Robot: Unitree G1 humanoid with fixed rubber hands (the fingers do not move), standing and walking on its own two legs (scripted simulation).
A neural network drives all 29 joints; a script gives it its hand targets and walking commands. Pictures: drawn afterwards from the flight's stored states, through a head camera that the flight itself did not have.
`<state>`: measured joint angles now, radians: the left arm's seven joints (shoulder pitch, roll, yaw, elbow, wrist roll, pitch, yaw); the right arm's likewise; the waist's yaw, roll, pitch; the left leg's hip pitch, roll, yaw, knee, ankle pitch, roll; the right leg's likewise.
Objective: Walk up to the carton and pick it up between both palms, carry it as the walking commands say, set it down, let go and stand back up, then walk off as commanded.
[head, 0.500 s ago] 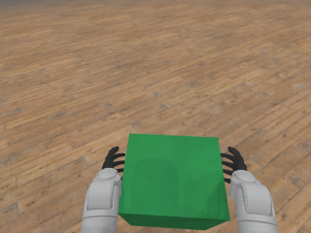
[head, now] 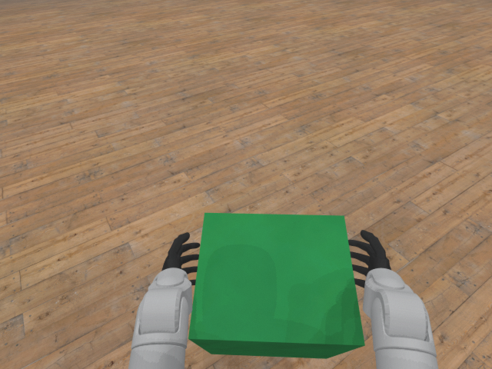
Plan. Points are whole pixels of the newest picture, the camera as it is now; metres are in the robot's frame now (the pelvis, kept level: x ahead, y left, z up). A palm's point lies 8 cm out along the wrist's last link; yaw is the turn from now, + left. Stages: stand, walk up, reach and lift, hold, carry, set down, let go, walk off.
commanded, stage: hold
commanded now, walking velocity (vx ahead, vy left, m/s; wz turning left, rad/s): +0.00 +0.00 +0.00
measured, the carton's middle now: (270, 292) +0.32 +0.00 -0.06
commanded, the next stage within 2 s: set down in 0.24 s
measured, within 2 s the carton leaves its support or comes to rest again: neither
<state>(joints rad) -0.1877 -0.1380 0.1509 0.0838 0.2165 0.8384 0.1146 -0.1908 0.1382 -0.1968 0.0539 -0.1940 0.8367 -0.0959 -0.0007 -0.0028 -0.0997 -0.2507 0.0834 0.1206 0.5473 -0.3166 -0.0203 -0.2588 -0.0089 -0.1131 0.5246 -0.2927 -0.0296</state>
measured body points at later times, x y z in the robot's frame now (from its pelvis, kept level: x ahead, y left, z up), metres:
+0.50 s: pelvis -0.05 +0.03 +0.01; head -0.10 +0.03 +0.46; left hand +0.24 +0.17 +0.03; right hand +0.23 -0.16 +0.04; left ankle -0.02 +0.15 -0.73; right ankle -0.01 -0.10 -0.73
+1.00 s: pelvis -0.09 +0.02 -0.02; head +0.02 +0.02 +0.42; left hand +0.28 +0.18 -0.06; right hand +0.29 -0.15 -0.05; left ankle -0.02 +0.15 -0.73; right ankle -0.01 -0.10 -0.73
